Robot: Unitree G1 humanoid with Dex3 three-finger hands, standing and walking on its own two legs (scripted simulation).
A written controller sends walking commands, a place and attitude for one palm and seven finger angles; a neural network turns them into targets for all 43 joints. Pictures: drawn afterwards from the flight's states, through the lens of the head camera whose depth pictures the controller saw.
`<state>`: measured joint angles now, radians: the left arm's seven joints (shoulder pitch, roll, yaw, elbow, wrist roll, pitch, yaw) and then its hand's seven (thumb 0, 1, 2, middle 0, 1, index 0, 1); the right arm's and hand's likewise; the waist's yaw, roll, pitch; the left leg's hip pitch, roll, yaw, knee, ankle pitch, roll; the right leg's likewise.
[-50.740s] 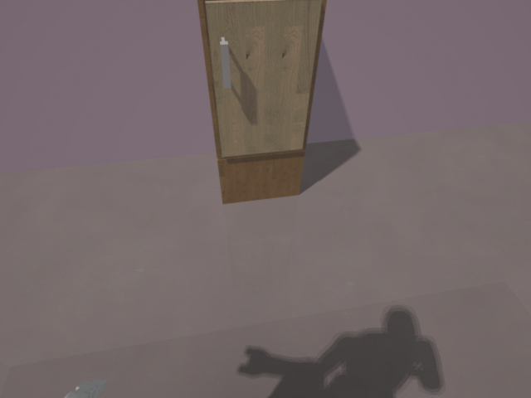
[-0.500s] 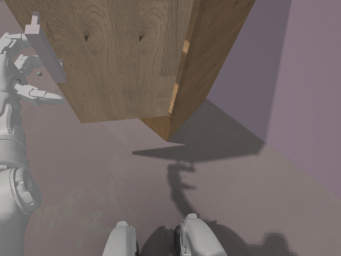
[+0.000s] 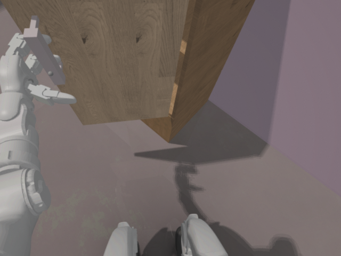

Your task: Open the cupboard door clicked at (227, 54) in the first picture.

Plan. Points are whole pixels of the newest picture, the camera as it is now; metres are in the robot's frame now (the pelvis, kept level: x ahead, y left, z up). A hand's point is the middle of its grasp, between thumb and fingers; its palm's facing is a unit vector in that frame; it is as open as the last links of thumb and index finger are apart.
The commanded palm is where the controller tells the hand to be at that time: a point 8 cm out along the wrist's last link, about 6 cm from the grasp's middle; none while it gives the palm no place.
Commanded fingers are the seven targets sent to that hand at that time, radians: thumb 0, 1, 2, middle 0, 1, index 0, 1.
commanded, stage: slide the fingers in behind the handle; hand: left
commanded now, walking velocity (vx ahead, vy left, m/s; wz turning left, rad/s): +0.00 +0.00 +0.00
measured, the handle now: (48, 52) +0.56 +0.25 +0.06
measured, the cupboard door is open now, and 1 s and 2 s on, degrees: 50 50 84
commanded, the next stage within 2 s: close the thumb around the handle in 0.28 s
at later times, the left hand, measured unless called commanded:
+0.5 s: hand (45, 72) +0.50 +0.24 +0.07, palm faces +0.08 -1.00 -0.02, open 13.7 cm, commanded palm +0.48 +0.27 +0.06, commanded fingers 0.00 -0.11 0.47 -0.33 -1.24 -0.33 -1.24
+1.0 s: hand (54, 72) +0.51 +0.23 +0.06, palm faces +0.07 -1.00 -0.03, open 6.2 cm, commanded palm +0.48 +0.27 +0.06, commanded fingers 0.00 0.90 0.90 -0.40 -1.35 -0.40 -1.35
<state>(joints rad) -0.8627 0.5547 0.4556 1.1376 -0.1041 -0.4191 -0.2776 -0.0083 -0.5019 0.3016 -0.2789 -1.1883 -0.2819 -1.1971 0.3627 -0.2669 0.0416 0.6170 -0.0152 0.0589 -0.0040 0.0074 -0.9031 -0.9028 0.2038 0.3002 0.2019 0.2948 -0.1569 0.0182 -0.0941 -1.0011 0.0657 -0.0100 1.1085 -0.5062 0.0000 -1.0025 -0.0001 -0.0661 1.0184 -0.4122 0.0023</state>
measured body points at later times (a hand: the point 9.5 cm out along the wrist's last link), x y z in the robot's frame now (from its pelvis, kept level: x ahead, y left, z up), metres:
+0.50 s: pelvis +0.00 +0.00 +0.00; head +0.15 +0.03 +0.42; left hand +0.49 +0.30 +0.07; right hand +0.01 -0.26 -0.11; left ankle +0.00 +0.12 -0.66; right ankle +0.03 -0.13 -0.66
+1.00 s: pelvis +0.00 +0.01 +0.00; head +0.15 +0.03 +0.42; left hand +0.50 +0.28 +0.07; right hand +0.02 -0.25 -0.11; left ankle +0.00 +0.12 -0.66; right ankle +0.03 -0.13 -0.66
